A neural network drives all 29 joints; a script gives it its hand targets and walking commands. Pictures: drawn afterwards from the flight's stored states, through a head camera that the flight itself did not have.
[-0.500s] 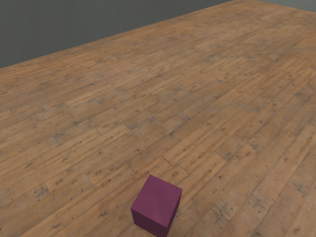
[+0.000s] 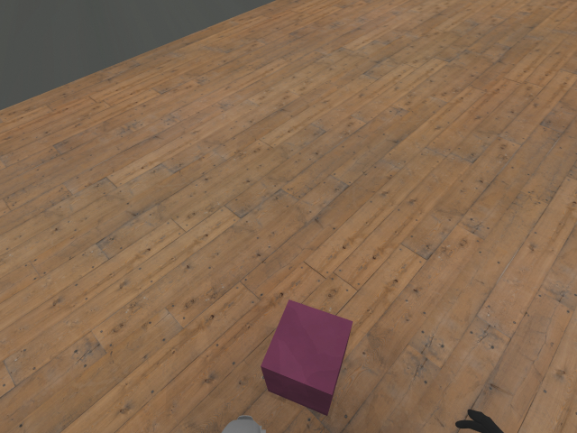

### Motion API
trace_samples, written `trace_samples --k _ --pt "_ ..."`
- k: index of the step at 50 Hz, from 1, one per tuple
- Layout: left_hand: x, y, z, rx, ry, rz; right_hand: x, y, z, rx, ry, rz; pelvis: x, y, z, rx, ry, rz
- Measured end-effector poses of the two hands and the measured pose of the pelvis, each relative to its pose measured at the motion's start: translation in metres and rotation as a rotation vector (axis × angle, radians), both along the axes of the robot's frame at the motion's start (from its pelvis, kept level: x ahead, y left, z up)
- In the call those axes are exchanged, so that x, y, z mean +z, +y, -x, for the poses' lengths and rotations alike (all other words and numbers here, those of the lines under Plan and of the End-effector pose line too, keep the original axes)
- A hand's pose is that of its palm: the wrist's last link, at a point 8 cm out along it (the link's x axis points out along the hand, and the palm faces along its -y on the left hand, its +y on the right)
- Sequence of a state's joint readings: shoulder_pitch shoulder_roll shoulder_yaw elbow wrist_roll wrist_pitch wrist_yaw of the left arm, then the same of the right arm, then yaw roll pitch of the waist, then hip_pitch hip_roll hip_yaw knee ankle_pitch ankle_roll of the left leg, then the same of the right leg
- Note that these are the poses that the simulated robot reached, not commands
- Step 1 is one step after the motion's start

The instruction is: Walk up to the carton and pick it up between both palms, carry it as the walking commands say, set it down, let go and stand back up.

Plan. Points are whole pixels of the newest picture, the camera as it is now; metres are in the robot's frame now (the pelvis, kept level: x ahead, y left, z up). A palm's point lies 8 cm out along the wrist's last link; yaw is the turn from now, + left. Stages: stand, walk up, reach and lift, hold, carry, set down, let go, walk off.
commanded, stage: walk up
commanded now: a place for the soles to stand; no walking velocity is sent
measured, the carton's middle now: (308, 358) +0.44 +0.01 -0.62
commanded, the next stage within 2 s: none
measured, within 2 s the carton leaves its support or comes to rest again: neither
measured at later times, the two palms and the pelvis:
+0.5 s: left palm (89, 401) +0.20 +0.35 -0.11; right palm out of the picture +0.06 -0.11 -0.13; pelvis +0.04 +0.15 -0.01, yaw -17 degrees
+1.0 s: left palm (96, 384) +0.22 +0.35 -0.11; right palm out of the picture -0.02 -0.09 -0.13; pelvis +0.04 +0.17 +0.00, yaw -26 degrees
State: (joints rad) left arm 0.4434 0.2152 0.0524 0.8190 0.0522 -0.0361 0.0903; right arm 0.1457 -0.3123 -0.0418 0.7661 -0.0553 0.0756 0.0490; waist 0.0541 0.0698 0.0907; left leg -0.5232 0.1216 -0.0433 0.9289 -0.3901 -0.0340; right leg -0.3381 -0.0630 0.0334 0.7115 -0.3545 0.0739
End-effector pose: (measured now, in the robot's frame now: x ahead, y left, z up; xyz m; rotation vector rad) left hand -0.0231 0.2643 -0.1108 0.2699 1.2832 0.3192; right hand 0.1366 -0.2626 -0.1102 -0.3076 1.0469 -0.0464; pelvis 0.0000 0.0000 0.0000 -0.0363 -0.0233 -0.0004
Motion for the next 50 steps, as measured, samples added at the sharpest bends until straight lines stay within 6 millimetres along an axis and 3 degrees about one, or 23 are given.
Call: trace_samples --k 4,8,13,17,24,29,36,45,50 --pt "-0.013 0.05 -0.025 -0.025 -0.02 -0.014 -0.005 0.042 -0.018 -0.017 -0.08 -0.022 -0.015 0.038 -0.005 -0.035 -0.019 -0.024" --pt "-0.013 0.078 -0.073 -0.102 -0.091 -0.039 -0.015 0.08 -0.002 -0.082 -0.068 -0.068 -0.018 0.059 -0.008 -0.1 -0.047 -0.025" --pt "-0.005 0.073 -0.138 -0.234 -0.221 -0.001 -0.032 0.107 0.033 -0.191 -0.005 -0.108 -0.02 0.078 -0.014 -0.18 -0.06 -0.035" --pt "0.0 0.067 -0.167 -0.3 -0.261 0.048 -0.041 0.118 0.055 -0.284 0.039 -0.119 -0.019 0.1 -0.024 -0.209 -0.053 -0.019" --pt "0.0 0.08 -0.212 -0.393 -0.248 0.137 -0.02 0.146 0.071 -0.376 -0.027 -0.081 -0.008 0.141 -0.037 -0.288 -0.062 -0.031" --pt "0.008 0.089 -0.244 -0.486 -0.268 0.153 -0.004 0.165 0.086 -0.434 -0.028 -0.058 0.001 0.159 -0.04 -0.346 -0.061 -0.015" --pt "0.009 0.098 -0.261 -0.572 -0.252 0.141 0.002 0.176 0.111 -0.508 0.001 -0.046 0.005 0.171 -0.039 -0.406 -0.062 -0.021" --pt "0.0 0.089 -0.25 -0.636 -0.172 0.141 -0.011 0.178 0.149 -0.587 0.073 -0.056 0.0 0.172 -0.036 -0.45 -0.069 -0.03" --pt "0.001 0.082 -0.245 -0.638 -0.158 0.133 -0.018 0.172 0.158 -0.596 0.11 -0.068 0.0 0.166 -0.037 -0.455 -0.07 -0.033"
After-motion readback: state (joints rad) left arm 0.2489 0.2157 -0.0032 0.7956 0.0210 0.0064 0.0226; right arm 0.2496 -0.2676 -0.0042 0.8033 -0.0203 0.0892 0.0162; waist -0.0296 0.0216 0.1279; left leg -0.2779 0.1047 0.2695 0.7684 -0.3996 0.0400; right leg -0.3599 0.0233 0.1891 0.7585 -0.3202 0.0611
